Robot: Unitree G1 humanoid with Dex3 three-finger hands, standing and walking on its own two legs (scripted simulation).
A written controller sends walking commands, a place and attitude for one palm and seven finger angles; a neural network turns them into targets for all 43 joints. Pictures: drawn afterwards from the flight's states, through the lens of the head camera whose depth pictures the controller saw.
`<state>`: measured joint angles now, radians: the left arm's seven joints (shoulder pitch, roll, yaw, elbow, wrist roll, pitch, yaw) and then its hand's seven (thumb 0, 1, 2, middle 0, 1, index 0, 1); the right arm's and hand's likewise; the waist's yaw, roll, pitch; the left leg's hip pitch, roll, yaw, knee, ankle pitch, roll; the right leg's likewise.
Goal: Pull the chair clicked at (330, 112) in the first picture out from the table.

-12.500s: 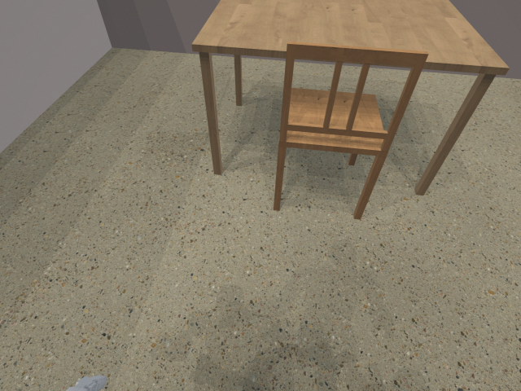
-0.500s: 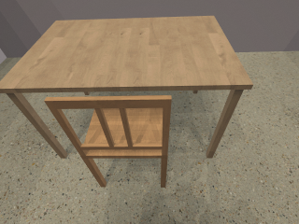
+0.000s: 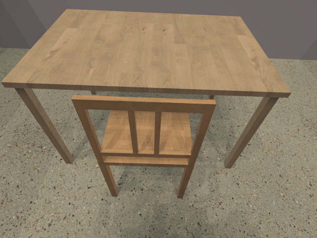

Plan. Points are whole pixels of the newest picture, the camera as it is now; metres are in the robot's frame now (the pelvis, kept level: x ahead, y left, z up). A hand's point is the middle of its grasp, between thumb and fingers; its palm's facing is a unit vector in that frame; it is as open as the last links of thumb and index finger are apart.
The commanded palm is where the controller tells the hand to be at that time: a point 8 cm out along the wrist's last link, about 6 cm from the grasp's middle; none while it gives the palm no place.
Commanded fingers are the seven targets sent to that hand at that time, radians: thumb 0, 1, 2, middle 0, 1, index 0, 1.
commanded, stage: look again from close up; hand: left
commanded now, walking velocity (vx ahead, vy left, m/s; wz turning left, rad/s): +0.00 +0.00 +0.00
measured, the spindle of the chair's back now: (133, 133) +0.48 +0.13 -0.10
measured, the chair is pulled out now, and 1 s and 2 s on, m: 0.00 0.00 0.00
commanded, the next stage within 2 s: shuffle to correct the standing spot in 0.60 s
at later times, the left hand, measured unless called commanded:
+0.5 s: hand out of the picture +0.00 +0.19 -0.17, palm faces +0.00 -0.98 -0.19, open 7.3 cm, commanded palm none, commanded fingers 0.00 0.90 0.90 -0.20 -0.30 -0.20 -0.30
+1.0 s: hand out of the picture -0.02 +0.14 -0.17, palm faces +0.02 -0.99 -0.15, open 7.3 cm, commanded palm none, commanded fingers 0.00 0.90 0.90 -0.20 -0.30 -0.20 -0.30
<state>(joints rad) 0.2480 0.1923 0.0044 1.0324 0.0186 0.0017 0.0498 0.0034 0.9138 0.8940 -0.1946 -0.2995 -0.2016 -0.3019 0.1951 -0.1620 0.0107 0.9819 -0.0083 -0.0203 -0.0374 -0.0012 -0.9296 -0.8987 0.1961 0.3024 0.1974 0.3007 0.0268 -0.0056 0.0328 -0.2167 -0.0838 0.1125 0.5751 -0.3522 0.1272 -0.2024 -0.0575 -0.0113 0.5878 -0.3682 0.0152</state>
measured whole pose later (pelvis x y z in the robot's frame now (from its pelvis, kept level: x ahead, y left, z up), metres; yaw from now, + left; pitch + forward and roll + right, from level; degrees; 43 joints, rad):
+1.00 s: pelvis +0.01 -0.02 +0.01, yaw +2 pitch +1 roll +1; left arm 0.32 0.13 0.00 1.12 0.03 0.03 0.02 0.00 0.91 0.89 -0.19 -0.30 -0.20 -0.30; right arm 0.35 -0.12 0.01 1.14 -0.02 -0.02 -0.05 0.00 -0.90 -0.90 0.20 0.30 0.20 0.30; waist -0.02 -0.04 0.02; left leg -0.16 -0.11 0.08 0.40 -0.27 0.12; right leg -0.32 -0.04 -0.02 0.78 -0.45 -0.02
